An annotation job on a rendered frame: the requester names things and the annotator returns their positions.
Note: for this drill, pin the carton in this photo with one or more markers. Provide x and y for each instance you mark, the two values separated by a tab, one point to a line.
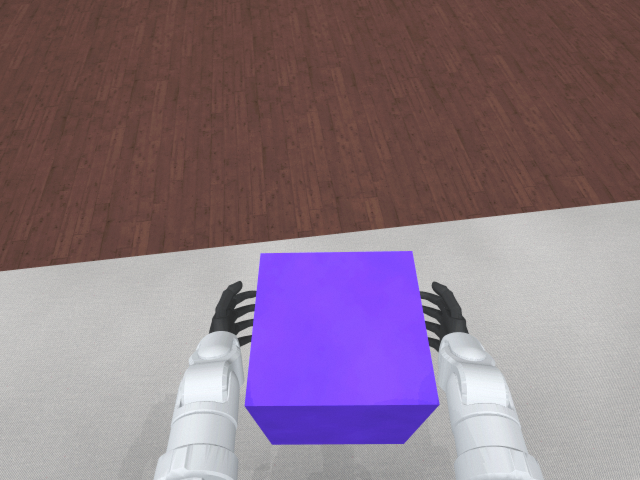
339	351

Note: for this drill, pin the robot right forearm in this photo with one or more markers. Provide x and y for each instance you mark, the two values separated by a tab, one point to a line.
487	432

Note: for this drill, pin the robot left forearm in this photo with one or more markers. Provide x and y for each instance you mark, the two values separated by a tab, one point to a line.
205	418

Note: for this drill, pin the left robot hand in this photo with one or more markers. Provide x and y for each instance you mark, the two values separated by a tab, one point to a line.
225	314

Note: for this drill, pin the right robot hand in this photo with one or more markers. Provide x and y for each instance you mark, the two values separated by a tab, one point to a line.
449	316

